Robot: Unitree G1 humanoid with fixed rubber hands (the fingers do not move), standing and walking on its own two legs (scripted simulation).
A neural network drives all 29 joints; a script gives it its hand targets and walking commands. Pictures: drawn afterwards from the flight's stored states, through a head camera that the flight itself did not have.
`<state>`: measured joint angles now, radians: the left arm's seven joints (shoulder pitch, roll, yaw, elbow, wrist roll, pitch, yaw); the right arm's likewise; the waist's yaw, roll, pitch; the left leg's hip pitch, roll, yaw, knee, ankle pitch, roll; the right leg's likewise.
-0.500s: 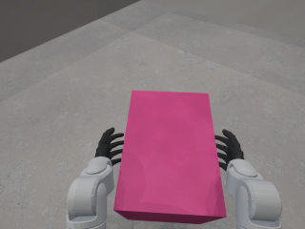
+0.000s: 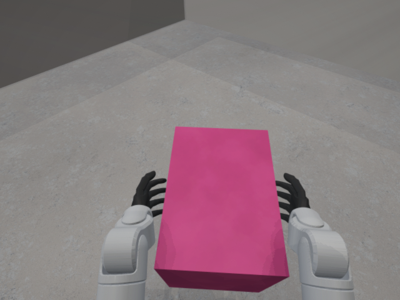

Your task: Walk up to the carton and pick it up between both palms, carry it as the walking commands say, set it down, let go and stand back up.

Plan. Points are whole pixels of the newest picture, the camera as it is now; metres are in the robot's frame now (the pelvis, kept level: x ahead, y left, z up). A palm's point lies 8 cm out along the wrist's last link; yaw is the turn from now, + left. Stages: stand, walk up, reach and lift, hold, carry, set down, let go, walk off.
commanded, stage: carry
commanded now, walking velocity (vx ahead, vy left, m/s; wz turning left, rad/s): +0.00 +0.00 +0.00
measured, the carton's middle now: (217, 210) +0.31 +0.00 +0.00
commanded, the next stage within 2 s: none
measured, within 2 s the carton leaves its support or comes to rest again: neither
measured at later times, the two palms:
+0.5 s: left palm (98, 260) +0.17 +0.20 +0.08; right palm (275, 249) +0.20 -0.09 +0.08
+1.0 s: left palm out of the picture +0.01 +0.21 +0.11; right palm out of the picture +0.11 -0.06 +0.10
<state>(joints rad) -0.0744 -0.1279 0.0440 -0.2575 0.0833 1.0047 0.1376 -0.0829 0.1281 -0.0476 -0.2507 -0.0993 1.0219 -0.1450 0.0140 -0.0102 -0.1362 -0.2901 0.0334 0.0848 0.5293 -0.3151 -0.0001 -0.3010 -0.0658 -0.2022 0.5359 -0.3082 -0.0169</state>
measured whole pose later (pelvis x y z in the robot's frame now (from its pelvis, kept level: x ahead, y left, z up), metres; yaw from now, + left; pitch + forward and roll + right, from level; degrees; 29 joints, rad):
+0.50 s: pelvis -0.05 +0.03 -0.01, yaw +5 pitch +4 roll +0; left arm 0.03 -0.13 -0.01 -0.56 0.04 1.22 0.18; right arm 0.04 0.13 0.00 -0.57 -0.06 1.23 -0.18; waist 0.03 -0.01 -0.09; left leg -0.42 -0.05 0.05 0.64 -0.29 0.06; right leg -0.40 -0.18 -0.25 0.67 -0.31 0.02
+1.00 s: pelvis -0.16 +0.00 +0.01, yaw +22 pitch +4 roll +4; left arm -0.01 -0.13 0.00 -0.58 0.05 1.23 0.18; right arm -0.01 0.13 0.00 -0.56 -0.05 1.25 -0.19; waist -0.03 -0.04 -0.10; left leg -0.60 0.00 0.05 1.02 -0.43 -0.04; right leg -0.35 -0.21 -0.21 0.52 -0.22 0.03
